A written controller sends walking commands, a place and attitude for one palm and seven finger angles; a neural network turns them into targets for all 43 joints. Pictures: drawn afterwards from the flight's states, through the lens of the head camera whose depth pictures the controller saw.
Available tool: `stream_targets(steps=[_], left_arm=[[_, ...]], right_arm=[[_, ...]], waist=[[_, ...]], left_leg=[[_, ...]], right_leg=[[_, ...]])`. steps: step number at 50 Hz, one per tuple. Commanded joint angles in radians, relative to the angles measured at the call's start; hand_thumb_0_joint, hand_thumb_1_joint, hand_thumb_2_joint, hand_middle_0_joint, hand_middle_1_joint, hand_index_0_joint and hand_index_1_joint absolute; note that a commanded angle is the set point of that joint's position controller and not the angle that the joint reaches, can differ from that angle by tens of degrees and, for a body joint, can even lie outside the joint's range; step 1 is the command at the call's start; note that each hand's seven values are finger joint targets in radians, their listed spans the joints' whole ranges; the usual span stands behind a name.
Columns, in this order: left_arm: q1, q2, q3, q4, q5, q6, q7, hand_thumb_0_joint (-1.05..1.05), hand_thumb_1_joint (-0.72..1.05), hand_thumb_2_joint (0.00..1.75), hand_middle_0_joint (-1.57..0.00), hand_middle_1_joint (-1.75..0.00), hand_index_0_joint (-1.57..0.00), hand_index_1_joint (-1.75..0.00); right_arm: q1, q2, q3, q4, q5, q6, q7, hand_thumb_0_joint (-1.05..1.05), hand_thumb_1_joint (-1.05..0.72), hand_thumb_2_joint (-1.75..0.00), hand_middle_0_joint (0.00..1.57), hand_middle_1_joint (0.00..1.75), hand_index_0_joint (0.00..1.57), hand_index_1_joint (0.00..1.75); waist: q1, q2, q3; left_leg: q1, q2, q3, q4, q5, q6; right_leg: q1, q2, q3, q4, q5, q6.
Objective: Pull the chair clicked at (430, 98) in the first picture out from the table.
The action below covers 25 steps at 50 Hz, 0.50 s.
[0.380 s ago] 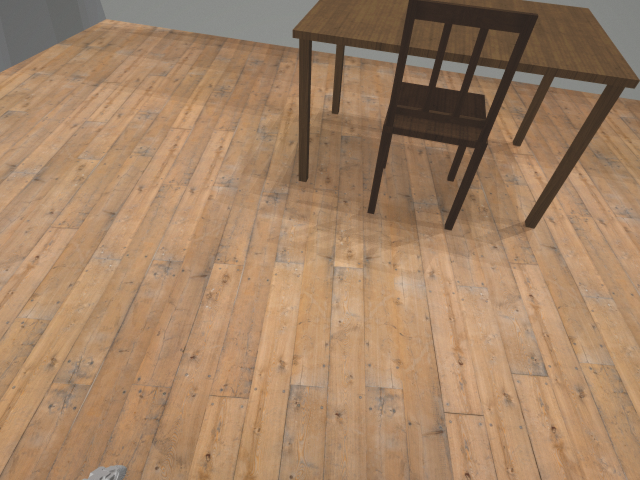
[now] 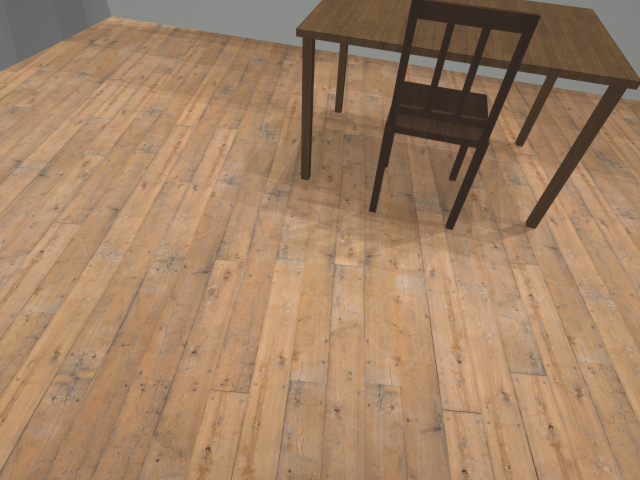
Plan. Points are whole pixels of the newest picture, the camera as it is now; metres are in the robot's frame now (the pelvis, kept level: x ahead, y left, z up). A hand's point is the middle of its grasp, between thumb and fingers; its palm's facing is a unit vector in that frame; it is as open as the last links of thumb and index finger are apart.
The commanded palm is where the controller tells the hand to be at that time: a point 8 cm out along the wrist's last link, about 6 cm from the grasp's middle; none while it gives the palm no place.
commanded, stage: stand and wait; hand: left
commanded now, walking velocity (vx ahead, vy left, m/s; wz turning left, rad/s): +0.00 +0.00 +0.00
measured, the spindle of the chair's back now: (438, 69) +1.39 -0.32 -0.08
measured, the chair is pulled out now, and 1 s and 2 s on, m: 0.00 0.00 0.00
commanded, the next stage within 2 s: look at it before walking up in 0.46 s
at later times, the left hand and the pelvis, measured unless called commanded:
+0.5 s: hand out of the picture +0.07 +0.24 -0.16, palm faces -0.03 -0.94 -0.33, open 7.4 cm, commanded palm none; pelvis +0.00 -0.01 +0.00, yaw +0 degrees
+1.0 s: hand out of the picture +0.08 +0.23 -0.16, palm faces -0.04 -0.95 -0.32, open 7.4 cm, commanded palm none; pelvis +0.00 -0.01 +0.01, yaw -1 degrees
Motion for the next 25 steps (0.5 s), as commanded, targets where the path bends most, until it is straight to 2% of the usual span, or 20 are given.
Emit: stream_targets(steps=[1,6,12,25], left_arm=[[-0.049,0.205,0.046,-0.068,-0.006,-0.027,0.013,0.00,0.90,0.90,-0.20,-0.30,-0.20,-0.30],[-0.047,0.207,0.045,-0.050,-0.007,-0.028,0.013,0.00,0.90,0.90,-0.20,-0.30,-0.20,-0.30],[-0.048,0.209,0.043,-0.033,-0.007,-0.026,0.012,0.00,0.90,0.90,-0.20,-0.30,-0.20,-0.30],[-0.056,0.208,0.042,-0.020,-0.007,-0.030,0.012,0.00,0.90,0.90,-0.20,-0.30,-0.20,-0.30]], right_arm=[[-0.057,-0.217,-0.054,-0.058,0.004,-0.023,-0.019,0.00,-0.90,-0.90,0.20,0.30,0.20,0.30],[-0.053,-0.217,-0.052,-0.036,0.006,-0.021,-0.019,0.00,-0.90,-0.90,0.20,0.30,0.20,0.30],[-0.041,-0.220,-0.048,-0.011,0.006,-0.020,-0.018,0.00,-0.90,-0.90,0.20,0.30,0.20,0.30],[-0.028,-0.216,-0.047,0.011,0.006,-0.020,-0.016,0.00,-0.90,-0.90,0.20,0.30,0.20,0.30]], waist=[[-0.013,0.037,-0.081],[-0.012,0.020,-0.063],[-0.010,0.035,-0.037],[-0.012,0.012,-0.050]], left_leg=[[0.002,0.131,-0.108,-0.100,0.132,0.023],[-0.002,0.133,-0.108,-0.107,0.122,0.020],[-0.024,0.134,-0.118,-0.132,0.076,0.018],[0.000,0.136,-0.110,-0.138,0.099,0.010]], right_leg=[[0.028,-0.077,0.073,-0.076,0.106,-0.057],[0.024,-0.081,0.079,-0.091,0.099,-0.059],[0.023,-0.081,0.084,-0.109,0.051,-0.059],[0.022,-0.084,0.097,-0.124,0.064,-0.061]])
